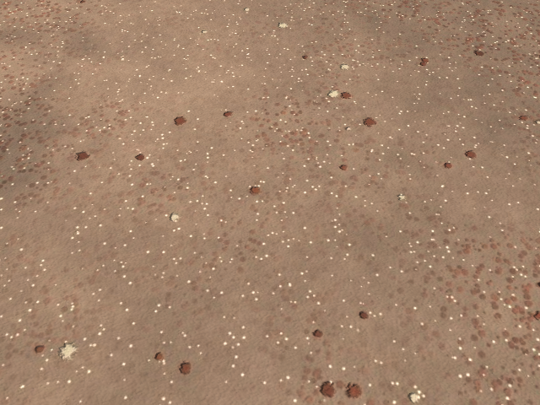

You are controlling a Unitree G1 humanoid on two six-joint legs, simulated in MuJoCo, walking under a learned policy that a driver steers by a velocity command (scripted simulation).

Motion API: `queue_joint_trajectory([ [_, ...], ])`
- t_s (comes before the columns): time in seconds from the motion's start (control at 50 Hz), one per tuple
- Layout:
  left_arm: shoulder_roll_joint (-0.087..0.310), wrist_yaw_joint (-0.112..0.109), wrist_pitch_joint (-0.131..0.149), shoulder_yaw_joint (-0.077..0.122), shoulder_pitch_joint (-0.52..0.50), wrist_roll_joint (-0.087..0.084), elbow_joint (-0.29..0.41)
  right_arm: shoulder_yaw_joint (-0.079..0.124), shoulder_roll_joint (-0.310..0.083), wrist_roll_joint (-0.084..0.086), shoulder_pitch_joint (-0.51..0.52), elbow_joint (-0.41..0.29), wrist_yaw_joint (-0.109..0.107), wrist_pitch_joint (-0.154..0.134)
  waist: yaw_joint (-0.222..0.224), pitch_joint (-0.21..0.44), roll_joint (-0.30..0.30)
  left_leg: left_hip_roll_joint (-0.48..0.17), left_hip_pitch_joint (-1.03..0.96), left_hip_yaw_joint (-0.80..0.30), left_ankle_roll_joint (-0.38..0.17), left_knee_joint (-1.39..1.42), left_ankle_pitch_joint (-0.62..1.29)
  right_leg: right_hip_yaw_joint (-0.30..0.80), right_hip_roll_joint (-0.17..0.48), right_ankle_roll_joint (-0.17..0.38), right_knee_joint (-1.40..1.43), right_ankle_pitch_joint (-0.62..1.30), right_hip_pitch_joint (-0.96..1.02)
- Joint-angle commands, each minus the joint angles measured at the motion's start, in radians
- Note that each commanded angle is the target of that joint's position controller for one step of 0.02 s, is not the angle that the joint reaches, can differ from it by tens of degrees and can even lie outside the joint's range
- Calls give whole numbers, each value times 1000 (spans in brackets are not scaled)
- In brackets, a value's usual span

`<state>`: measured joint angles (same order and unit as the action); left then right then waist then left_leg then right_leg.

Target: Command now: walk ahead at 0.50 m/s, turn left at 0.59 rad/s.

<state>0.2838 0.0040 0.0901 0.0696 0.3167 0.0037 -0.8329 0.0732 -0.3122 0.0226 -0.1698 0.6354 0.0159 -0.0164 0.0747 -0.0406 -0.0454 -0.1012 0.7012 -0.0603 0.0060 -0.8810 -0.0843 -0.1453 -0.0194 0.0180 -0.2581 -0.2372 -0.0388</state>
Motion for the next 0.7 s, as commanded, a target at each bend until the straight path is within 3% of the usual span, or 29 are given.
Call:
queue_joint_trajectory([
  [0.02,170,-7,9,37,-57,-9,62,-6,-13,0,97,-90,21,-20,1,-19,99,3,-30,44,-12,140,111,67,259,139,105,317,-7],
  [0.06,187,-8,-4,41,-44,-18,49,-6,-16,1,142,-114,32,-20,6,-44,99,15,-39,68,-29,210,89,35,274,124,76,397,37],
  [0.1,212,-16,-21,49,-49,-28,47,8,-42,-9,133,-128,42,-19,-20,-22,121,60,-106,114,-56,255,13,-2,279,98,-26,668,81],
  [0.12,228,-22,-28,54,-54,-35,50,21,-65,-15,89,-122,44,-17,-50,18,144,99,-179,141,-74,264,-27,-15,274,82,-113,831,95],
  [0.14,235,-28,-34,57,-65,-42,55,41,-99,-16,-15,-98,43,-15,-109,76,147,140,-307,157,-100,300,-25,-30,259,64,-255,919,81],
  [0.16,214,-30,-35,49,-74,-45,64,70,-150,-15,-163,-60,31,-12,-190,153,116,167,-530,144,-137,375,93,-52,220,25,-458,845,-13],
  [0.18,134,-23,-28,20,-14,-1,78,83,-218,-17,-231,-50,5,-2,-189,243,-71,-12,-833,-90,-205,355,446,-46,151,-29,-773,254,-289],
  [0.2,54,-2,-10,-21,114,22,104,69,-290,-44,-150,-104,-1,-12,-74,438,-252,-327,-1094,-593,-440,363,712,87,-4,-75,-1119,-507,-598],
  [0.22,175,7,-7,3,47,-12,59,47,-183,-42,-175,-112,5,-11,-175,548,-48,-311,-1037,-526,-418,409,654,241,49,-67,-1163,-435,-568],
  [0.24,174,9,-13,5,-26,-43,76,27,-133,-36,-134,-84,11,-16,-160,396,-37,-262,-933,-358,-371,416,647,218,94,-57,-1116,-370,-623],
  [0.26,147,-1,-21,-2,-56,-33,74,15,-95,-20,-87,-65,13,-21,-128,280,23,-199,-791,-263,-315,445,570,202,129,-59,-1021,-311,-624],
  [0.28,143,-11,-34,-1,-64,-21,62,5,-71,-22,-38,-57,11,-24,-98,217,13,-169,-665,-205,-286,481,522,205,151,-65,-955,-268,-573],
  [0.3,140,-15,-54,1,-27,-24,45,1,-66,-36,-2,-48,11,-28,-59,192,-9,-145,-533,-141,-274,525,519,206,156,-73,-926,-226,-461],
  [0.34,109,-27,-81,0,41,-20,13,-1,-56,-59,48,-25,9,-45,-18,183,-30,-127,-409,-46,-279,578,529,199,137,-97,-867,-146,-343],
  [0.4,90,-41,-94,-2,6,-9,18,-2,-52,-63,91,11,-6,-55,-18,154,-45,-113,-396,37,-256,608,437,209,136,-109,-697,-48,-328],
  [0.46,106,-37,-102,3,-85,-14,56,14,-94,-56,69,43,-30,-34,-63,120,-48,-145,-458,27,-260,643,235,191,137,-104,-626,-9,-390],
  [0.52,112,-31,-115,11,-137,-17,91,20,-99,-45,49,67,-43,-8,-88,80,-39,-190,-526,-2,-270,653,88,184,141,-94,-602,-66,-460],
  [0.56,105,-24,-121,14,-153,-15,109,23,-100,-38,45,75,-46,6,-95,72,-38,-210,-569,-4,-270,634,90,169,136,-87,-583,-113,-478],
  [0.62,91,-6,-122,15,-155,-17,125,31,-114,-29,49,81,-49,24,-93,91,-48,-225,-632,20,-255,562,252,126,108,-70,-508,-158,-443],
  [0.68,83,15,-115,20,-99,-22,117,39,-127,-3,69,88,-57,39,-47,120,-55,-196,-642,84,-184,432,331,65,53,-23,-265,5,-303],
  [0.7,117,13,-113,31,-79,-15,117,39,-112,2,23,108,-57,38,-43,125,-16,-147,-599,129,-115,347,236,108,51,13,-149,183,-214],
])
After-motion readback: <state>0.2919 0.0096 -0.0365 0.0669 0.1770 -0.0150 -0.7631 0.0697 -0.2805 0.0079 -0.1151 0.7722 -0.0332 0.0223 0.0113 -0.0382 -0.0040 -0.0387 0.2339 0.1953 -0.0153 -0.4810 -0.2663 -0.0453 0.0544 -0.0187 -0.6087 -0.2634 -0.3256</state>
